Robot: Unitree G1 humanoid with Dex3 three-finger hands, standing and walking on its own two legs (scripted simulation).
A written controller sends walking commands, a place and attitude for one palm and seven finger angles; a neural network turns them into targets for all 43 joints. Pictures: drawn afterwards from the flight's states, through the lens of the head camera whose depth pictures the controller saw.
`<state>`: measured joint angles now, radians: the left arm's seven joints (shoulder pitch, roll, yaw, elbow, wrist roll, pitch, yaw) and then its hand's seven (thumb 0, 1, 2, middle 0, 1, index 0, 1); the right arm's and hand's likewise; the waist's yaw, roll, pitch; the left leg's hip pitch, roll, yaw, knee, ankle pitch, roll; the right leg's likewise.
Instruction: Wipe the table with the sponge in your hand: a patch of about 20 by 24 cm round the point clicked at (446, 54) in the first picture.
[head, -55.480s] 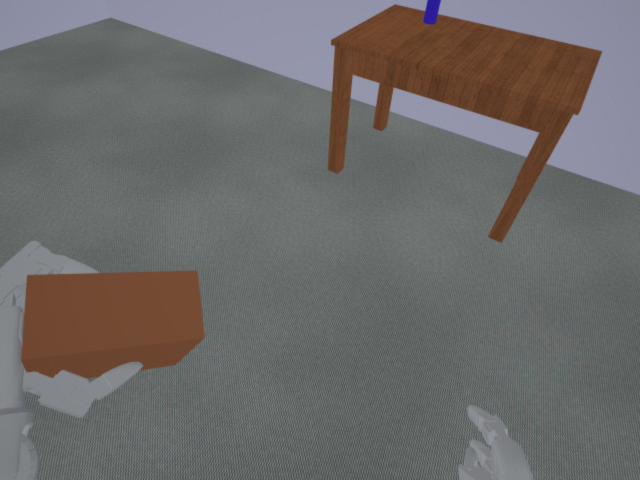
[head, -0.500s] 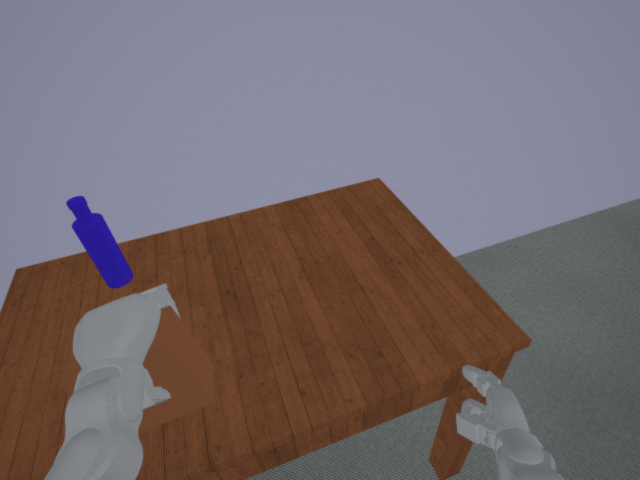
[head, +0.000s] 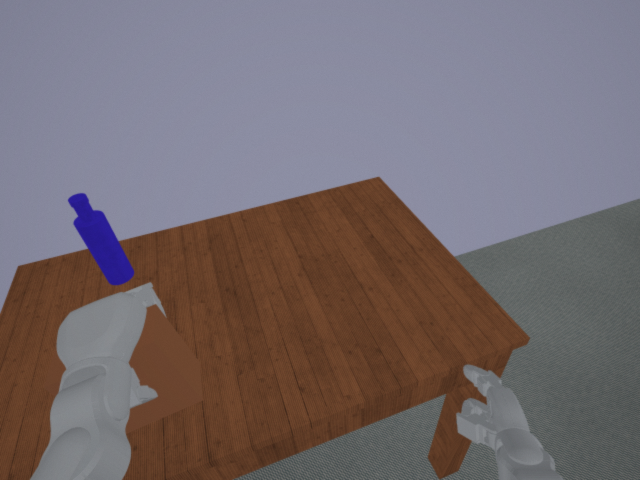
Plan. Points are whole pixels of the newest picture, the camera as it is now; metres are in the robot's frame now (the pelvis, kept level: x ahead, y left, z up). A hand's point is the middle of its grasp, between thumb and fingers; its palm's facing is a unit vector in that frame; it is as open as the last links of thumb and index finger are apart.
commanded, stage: bring the sponge back beside the body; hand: left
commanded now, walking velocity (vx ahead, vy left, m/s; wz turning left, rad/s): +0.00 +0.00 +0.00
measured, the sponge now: (142, 382) +0.20 +0.28 +0.03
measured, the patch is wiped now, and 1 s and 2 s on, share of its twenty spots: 1.00 1.00 1.00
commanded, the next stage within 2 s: step back with the hand held close in 1.22 s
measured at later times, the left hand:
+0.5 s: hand (113, 357) +0.19 +0.29 +0.10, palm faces +0.10 -0.17 -0.98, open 10.7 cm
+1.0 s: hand (100, 368) +0.18 +0.29 +0.10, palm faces +0.11 -0.19 -0.98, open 10.7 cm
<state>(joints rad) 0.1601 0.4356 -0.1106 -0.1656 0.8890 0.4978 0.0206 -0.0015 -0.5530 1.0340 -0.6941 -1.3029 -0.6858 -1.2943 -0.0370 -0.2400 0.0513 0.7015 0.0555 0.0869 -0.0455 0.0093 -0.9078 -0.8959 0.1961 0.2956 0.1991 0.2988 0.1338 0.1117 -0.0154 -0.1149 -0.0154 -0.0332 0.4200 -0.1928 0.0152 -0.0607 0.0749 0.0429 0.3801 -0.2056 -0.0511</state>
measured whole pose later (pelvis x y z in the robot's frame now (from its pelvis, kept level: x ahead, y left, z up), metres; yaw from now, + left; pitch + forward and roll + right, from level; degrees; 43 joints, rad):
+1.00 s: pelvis -0.01 +0.01 +0.00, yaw +0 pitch -7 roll -1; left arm 0.27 0.48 -0.06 -0.33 0.84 0.50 -0.03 0.00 -0.55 1.03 -0.69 -1.30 -0.69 -1.29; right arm -0.03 -0.25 0.06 0.67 0.05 0.08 -0.05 0.01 -0.91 -0.90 0.20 0.30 0.20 0.30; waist 0.15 0.11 0.00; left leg -0.12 -0.02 -0.03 0.44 -0.19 0.03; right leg -0.06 0.07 0.04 0.39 -0.20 -0.04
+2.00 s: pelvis -0.04 +0.03 -0.02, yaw +1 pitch +1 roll -3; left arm 0.47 0.39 0.32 -0.55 -0.01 -0.10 0.10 -0.01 -0.55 1.03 -0.69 -1.31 -0.69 -1.30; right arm 0.21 -0.21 0.03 0.57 0.01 -0.05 -0.09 0.01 -0.91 -0.90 0.20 0.30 0.20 0.30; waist 0.00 -0.01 -0.03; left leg -0.45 -0.03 -0.07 0.66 -0.23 0.05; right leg -0.36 0.08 0.02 0.56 -0.22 -0.01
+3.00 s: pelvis -0.26 +0.05 -0.03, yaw -5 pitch -2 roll -3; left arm 0.30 0.44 0.41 -0.47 -0.07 -0.18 0.11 -0.01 -0.56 1.03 -0.69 -1.31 -0.69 -1.29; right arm 0.16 -0.21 0.01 0.63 0.02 -0.04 -0.05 0.01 -0.91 -0.90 0.20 0.30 0.20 0.30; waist 0.00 -0.07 0.02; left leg -0.41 -0.03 0.01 0.71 -0.27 0.09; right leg -0.50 0.05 0.09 1.02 -0.46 -0.01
